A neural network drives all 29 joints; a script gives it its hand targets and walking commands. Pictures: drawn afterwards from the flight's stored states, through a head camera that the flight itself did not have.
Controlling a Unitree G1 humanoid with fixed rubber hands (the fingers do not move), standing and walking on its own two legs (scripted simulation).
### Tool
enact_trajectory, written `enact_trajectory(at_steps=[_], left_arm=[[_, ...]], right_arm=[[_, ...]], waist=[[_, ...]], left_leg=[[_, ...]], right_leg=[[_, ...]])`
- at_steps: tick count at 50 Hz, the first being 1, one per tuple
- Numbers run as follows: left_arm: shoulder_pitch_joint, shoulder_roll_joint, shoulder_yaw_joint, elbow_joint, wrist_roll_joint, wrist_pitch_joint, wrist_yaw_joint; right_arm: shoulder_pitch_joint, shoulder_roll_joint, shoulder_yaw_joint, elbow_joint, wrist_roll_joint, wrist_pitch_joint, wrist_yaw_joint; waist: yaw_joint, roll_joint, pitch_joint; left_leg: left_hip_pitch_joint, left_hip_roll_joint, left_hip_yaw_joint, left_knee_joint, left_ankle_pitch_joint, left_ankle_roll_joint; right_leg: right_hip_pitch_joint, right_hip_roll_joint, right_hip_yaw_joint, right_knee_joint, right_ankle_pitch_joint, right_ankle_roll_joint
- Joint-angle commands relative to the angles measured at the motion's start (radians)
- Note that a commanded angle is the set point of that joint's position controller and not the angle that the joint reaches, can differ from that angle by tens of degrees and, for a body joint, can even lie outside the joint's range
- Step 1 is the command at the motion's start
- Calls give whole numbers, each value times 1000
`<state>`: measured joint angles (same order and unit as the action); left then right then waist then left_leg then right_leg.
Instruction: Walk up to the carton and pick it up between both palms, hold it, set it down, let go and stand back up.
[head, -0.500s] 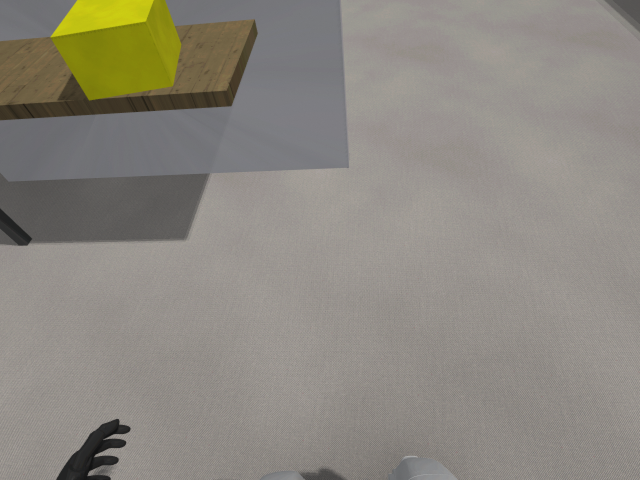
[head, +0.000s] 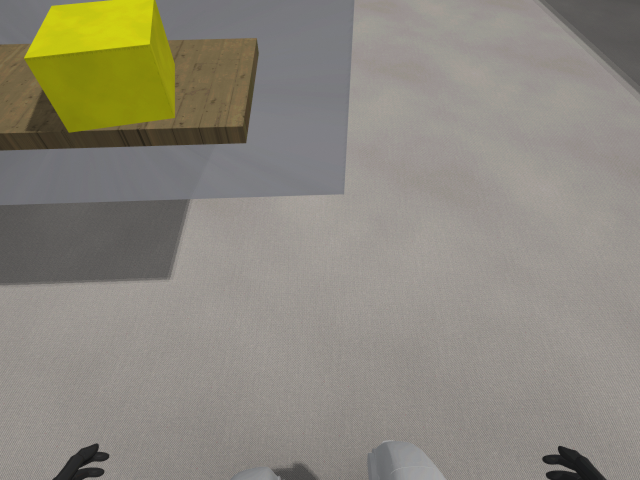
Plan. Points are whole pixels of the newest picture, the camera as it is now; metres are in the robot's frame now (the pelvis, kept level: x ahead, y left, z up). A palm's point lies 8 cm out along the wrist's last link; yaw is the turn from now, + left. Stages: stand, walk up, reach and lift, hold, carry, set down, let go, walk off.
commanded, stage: walk up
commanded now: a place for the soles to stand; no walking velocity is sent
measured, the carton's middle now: (113, 61) +0.99 +0.51 +0.03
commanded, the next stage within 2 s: none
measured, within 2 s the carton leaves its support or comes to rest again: neither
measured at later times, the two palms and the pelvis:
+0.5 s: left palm out of the picture +0.23 +0.48 -0.04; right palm (449, 350) +0.30 -0.17 -0.08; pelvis +0.16 +0.14 +0.00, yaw +3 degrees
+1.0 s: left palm out of the picture +0.35 +0.58 -0.03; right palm (369, 302) +0.39 -0.06 -0.10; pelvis +0.29 +0.26 +0.00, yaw +3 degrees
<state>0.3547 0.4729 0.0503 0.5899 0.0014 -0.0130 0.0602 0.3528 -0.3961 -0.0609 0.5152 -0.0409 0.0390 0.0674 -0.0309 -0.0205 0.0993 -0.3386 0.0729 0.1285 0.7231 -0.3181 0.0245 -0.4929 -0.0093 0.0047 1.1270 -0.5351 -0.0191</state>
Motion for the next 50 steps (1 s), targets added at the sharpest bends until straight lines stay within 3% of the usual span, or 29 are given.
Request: enact_trajectory(at_steps=[1, 4, 5, 6, 7, 8, 9, 10, 12, 18, 22, 24, 25, 26, 27, 28, 29, 30, 32, 34, 37, 39, 40, 41, 42, 43, 44, 47, 50], left_arm=[[42, 164, 63, -92, 8, -32, -5], [139, 162, 81, -46, 20, -40, -4], [174, 189, 92, -35, 21, -36, 7], [211, 219, 104, -46, 32, -35, 17], [232, 269, 115, -81, 54, -39, 36], [159, 267, 114, -113, 43, -44, 53], [131, 262, 114, -132, 39, -52, 60], [114, 252, 108, -134, 48, -61, 57], [65, 242, 104, -137, 49, -65, 44], [78, 257, 110, -136, 51, -88, 36], [49, 279, 113, -150, 44, -68, 26], [-3, 292, 115, -160, 39, -51, 25], [24, 264, 103, -145, 36, -37, 26], [81, 202, 78, -143, 30, -31, 21], [46, 132, 48, -207, -9, -39, 15], [-22, 197, 74, -227, -25, -30, 28], [-47, 229, 78, -210, -16, -29, 31], [0, 238, 78, -158, -17, -30, 28], [60, 221, 75, -93, -8, -34, 27], [67, 189, 66, -79, 6, -34, 21], [114, 150, 61, -55, 4, -35, 20], [209, 174, 84, -26, 18, -42, 26], [263, 220, 99, -24, 35, -39, 34], [261, 305, 124, -71, 54, -45, 47], [169, 324, 128, -100, 51, -41, 62], [127, 290, 116, -127, 43, -46, 67], [109, 281, 114, -126, 41, -56, 65], [53, 270, 115, -140, 46, -68, 53], [78, 250, 106, -132, 49, -81, 48]], right_arm=[[12, -250, -84, -86, -11, -21, -12], [-74, -223, -70, -111, 1, -2, 4], [-71, -203, -64, -114, -3, -2, 7], [-42, -174, -54, -113, -4, -5, 7], [-18, -152, -46, -140, -7, -4, 6], [-35, -263, -98, -141, -20, 20, -2], [-26, -276, -114, -134, -16, 31, -1], [-15, -257, -113, -129, -4, 31, 1], [43, -251, -117, -98, 5, 23, 6], [-19, -176, -95, -98, -6, 21, 32], [-89, -151, -84, -95, 5, 14, 51], [-10, -170, -98, -67, 8, 11, 45], [61, -209, -116, -34, 8, 3, 35], [150, -286, -146, -5, 0, -3, 24], [150, -402, -162, -34, -1, -13, 11], [126, -385, -153, -55, 27, -12, 9], [96, -370, -147, -66, 38, -9, 0], [61, -355, -141, -66, 30, -6, -13], [-9, -307, -120, -85, 18, -2, -27], [-39, -252, -91, -86, 4, -1, -20], [-71, -223, -82, -97, 1, 9, -7], [-126, -199, -68, -117, -1, 21, 4], [-107, -153, -51, -123, -5, 19, 10], [-89, -148, -54, -156, -5, 23, 1], [-115, -265, -105, -165, -11, 45, -6], [-105, -288, -120, -155, -5, 52, -3], [-74, -276, -123, -145, -2, 52, -2], [-9, -265, -129, -107, 4, 42, 14], [-30, -214, -109, -113, 1, 33, 22]], waist=[[-16, 226, -27], [63, 108, -60], [91, 62, -85], [123, -59, -97], [135, -180, -109], [111, -34, -55], [87, 33, -14], [66, 30, -8], [42, -52, -20], [36, -131, 0], [52, -194, -17], [-25, -157, -39], [-56, -34, -80], [-111, 180, -148], [-131, 469, -186], [-132, 375, -188], [-111, 229, -119], [-65, 178, -94], [-35, 221, -83], [-13, 214, -28], [6, 206, -27], [80, 142, -65], [105, -16, -94], [113, -172, -86], [109, -61, -20], [84, 19, 18], [62, 24, 21], [29, -115, 12], [34, -126, 23]], left_leg=[[22, 210, -276, -353, -45, 206], [-193, 162, -194, -259, -320, 140], [-293, 130, -168, -161, -332, 99], [-401, 71, -115, 38, -300, 51], [-477, -46, -71, 357, -305, -1], [-478, -30, -196, 475, -295, -8], [-472, -11, -247, 578, -244, -17], [-453, -6, -264, 594, -199, -19], [-371, -7, -297, 541, -120, -30], [-347, 14, -234, 373, 41, -45], [-72, 15, -85, 70, 58, -10], [145, -18, -33, -3, 99, 11], [269, -47, -30, -53, 31, 18], [391, -60, -78, -84, -26, 40], [390, 198, -579, -321, -111, 147], [316, 279, -800, -477, -176, 244], [268, 296, -757, -440, -176, 276], [275, 274, -619, -355, -57, 270], [147, 214, -415, -296, 28, 246], [14, 206, -367, -314, 75, 231], [-87, 163, -280, -269, -40, 196], [-267, 91, -203, -111, -225, 123], [-413, 17, -152, 80, -333, 71], [-466, -83, -153, 377, -333, 12], [-451, -56, -283, 472, -293, 11], [-455, -41, -297, 560, -241, -9], [-448, -32, -317, 596, -187, -21], [-360, -27, -331, 582, -87, -44], [-352, -9, -265, 468, -17, -59]], right_leg=[[28, -34, -51, -245, 67, -5], [376, 31, -100, -474, 305, -26], [518, 7, -48, -497, 256, -39], [591, -101, 179, -608, 16, -81], [560, -406, 679, -818, -251, -203], [453, -486, 811, -899, -320, -259], [411, -479, 727, -872, -284, -291], [379, -434, 584, -825, -135, -268], [317, -344, 376, -786, 11, -211], [309, -297, 125, -674, 531, -209], [178, -239, -30, -646, 426, -148], [67, -264, -47, -581, 274, -126], [30, -226, -98, -410, 262, -111], [-25, -187, -128, -132, 235, -72], [-191, -10, -117, 115, -107, -11], [-229, 36, 47, 184, -157, -3], [-225, -19, 85, 220, -115, -12], [-231, -57, 77, 216, -62, -18], [-115, -89, 49, 60, -49, -11], [-4, -63, -21, -94, -17, -10], [174, -23, -90, -334, 164, -20], [451, -16, -47, -494, 275, -28], [557, -139, 166, -593, 53, -60], [461, -441, 686, -860, -339, -158], [356, -509, 756, -923, -436, -232], [330, -496, 658, -879, -325, -272], [327, -451, 536, -825, -211, -257], [265, -370, 300, -783, -13, -207], [287, -324, 121, -713, 353, -207]])
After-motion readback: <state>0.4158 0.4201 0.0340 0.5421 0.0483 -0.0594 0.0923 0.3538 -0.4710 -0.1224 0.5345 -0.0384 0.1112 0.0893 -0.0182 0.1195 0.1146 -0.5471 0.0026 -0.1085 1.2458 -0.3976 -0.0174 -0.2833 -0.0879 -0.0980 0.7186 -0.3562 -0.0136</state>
